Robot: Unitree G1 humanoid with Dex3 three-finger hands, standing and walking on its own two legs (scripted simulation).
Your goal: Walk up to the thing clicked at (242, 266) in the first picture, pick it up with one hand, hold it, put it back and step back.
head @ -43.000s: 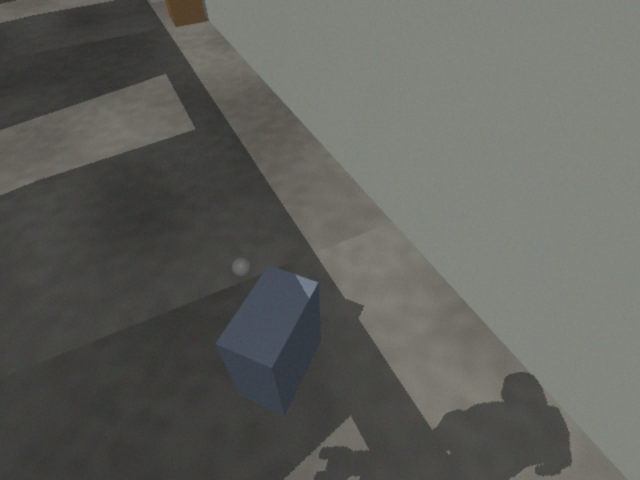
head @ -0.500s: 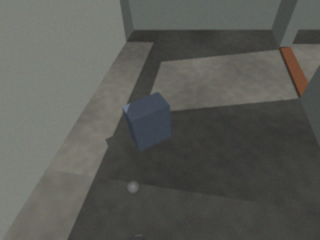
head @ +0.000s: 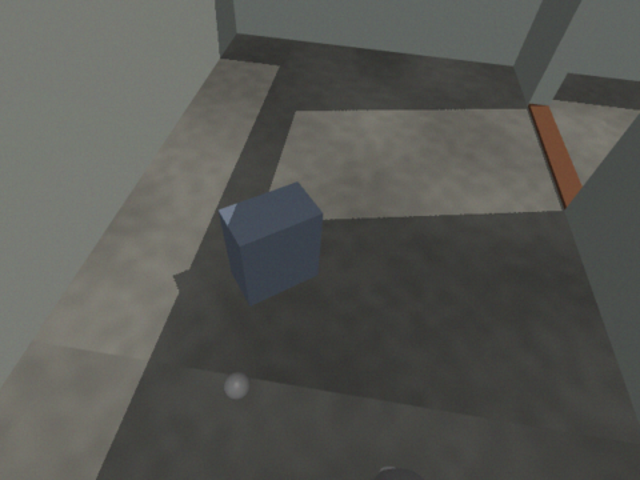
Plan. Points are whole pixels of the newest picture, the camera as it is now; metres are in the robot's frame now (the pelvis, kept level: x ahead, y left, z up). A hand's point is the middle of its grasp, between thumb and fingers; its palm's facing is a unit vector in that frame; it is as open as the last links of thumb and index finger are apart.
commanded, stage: walk up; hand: left
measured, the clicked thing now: (237, 385) +0.50 +0.21 -0.73
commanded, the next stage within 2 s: stand in 1.48 s
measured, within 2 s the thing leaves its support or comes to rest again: neither
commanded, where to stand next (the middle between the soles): +0.11 -0.02 m, yaw +1 degrees
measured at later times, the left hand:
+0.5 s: hand out of the picture +0.12 +0.21 -0.14, palm faces -0.03 -0.95 -0.31, open 7.4 cm
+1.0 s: hand out of the picture +0.10 +0.23 -0.14, palm faces +0.00 -0.94 -0.33, open 7.4 cm
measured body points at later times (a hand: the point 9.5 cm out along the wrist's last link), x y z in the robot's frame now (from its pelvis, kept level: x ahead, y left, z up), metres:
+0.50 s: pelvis +0.01 -0.03 +0.01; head +0.01 -0.02 +0.46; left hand +0.12 +0.26 -0.12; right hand +0.06 -0.33 -0.12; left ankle +0.04 +0.10 -0.73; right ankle +0.04 -0.15 -0.73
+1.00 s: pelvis +0.03 -0.02 +0.02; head +0.03 -0.02 +0.47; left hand +0.10 +0.28 -0.12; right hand +0.12 -0.32 -0.12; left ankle +0.04 +0.10 -0.73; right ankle +0.04 -0.15 -0.73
